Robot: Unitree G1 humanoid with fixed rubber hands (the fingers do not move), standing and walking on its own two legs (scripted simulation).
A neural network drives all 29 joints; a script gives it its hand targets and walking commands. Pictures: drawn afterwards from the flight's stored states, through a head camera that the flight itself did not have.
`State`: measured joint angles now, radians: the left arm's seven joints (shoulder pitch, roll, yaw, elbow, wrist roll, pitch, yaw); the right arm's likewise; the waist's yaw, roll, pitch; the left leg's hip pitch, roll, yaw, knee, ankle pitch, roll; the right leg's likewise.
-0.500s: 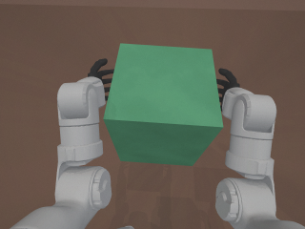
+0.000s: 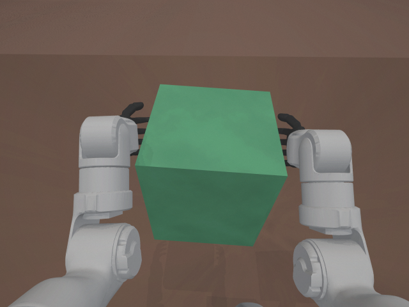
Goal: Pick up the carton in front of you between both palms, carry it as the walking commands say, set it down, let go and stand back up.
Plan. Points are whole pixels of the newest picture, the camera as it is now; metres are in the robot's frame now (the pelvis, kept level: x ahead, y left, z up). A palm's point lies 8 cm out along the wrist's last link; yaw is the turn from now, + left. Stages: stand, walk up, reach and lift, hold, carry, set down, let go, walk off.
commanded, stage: carry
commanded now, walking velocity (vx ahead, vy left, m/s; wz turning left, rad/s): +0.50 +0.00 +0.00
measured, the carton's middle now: (208, 169) +0.36 -0.02 +0.09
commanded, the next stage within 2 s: none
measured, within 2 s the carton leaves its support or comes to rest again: neither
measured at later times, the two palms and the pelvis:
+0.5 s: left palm (143, 52) +0.64 +0.13 +0.21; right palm (265, 50) +0.65 -0.17 +0.21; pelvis +0.26 -0.04 +0.04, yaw +0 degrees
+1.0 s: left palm out of the picture +0.95 +0.10 +0.25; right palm out of the picture +0.94 -0.20 +0.24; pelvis +0.57 -0.04 +0.06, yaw +0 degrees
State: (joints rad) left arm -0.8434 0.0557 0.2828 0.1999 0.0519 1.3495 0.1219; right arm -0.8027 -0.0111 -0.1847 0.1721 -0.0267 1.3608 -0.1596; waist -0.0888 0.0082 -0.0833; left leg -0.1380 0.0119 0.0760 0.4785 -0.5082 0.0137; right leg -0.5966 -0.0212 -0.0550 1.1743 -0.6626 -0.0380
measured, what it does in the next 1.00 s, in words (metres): climbs: right foot 0.03 m higher, then left foot 0.03 m higher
